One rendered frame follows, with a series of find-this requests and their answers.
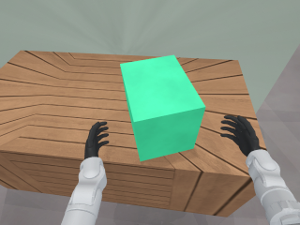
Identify carton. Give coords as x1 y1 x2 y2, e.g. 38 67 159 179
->
120 55 206 161

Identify robot left hand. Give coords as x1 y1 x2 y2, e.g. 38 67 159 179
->
84 121 109 159

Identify robot right forearm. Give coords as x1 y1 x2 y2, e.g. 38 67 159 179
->
246 149 300 225

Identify robot right hand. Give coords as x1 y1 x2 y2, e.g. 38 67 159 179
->
220 115 261 157

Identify robot left forearm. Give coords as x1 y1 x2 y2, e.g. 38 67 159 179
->
61 157 107 225

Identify pedestal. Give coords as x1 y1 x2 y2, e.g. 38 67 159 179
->
0 50 267 218

